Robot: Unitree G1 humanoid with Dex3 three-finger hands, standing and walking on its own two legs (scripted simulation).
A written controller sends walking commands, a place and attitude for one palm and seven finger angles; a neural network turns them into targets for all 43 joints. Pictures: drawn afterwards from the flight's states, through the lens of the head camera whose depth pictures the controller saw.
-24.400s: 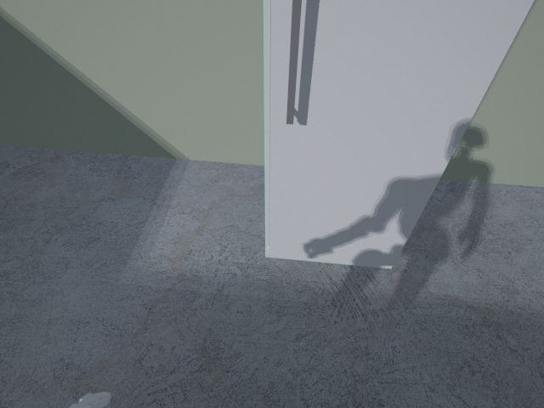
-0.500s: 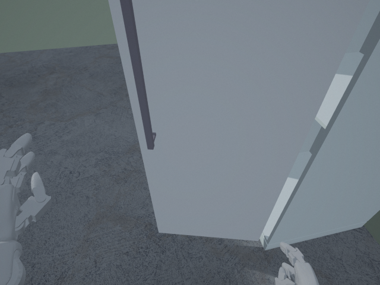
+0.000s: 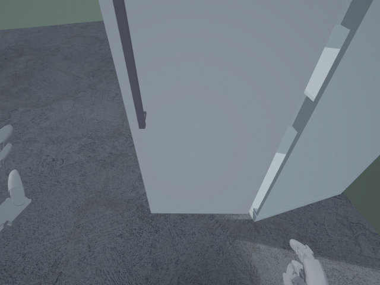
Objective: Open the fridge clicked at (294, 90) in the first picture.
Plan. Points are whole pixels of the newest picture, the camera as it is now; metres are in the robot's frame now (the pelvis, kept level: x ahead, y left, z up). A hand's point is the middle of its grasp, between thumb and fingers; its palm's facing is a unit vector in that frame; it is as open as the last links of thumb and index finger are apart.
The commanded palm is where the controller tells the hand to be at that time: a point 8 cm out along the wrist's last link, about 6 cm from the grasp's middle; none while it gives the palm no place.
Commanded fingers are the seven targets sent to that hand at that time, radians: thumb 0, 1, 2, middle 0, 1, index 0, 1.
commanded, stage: step back with the hand held close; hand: left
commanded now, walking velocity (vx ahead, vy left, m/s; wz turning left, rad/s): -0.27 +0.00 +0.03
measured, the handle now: (130, 51) +0.54 +0.18 +0.23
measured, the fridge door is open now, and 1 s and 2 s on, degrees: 73 73 73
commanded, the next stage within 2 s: stop stepping back and stand still in 0.80 s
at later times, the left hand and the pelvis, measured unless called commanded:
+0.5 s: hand out of the picture +0.12 +0.27 +0.17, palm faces +0.52 -0.74 -0.43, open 7.4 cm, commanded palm +0.04 +0.31 +0.18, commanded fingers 0.00 0.90 0.90 -0.20 -0.30 -0.20 -0.30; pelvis -0.08 +0.00 -0.02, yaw +4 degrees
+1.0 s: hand out of the picture +0.02 +0.23 +0.16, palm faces +0.27 -0.82 -0.51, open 7.4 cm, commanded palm -0.04 +0.28 +0.18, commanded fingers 0.00 0.90 0.90 -0.20 -0.30 -0.20 -0.30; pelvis -0.20 -0.01 +0.00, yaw -3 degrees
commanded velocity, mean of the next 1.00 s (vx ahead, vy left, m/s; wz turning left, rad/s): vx -0.27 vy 0.00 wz -0.01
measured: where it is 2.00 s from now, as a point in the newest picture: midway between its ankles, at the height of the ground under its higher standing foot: outside the picture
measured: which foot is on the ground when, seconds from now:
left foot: down 0.00-0.62, up 0.64-0.76, down 0.78-1.00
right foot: down 0.00-0.42, up 0.44-0.60, down 0.62-1.00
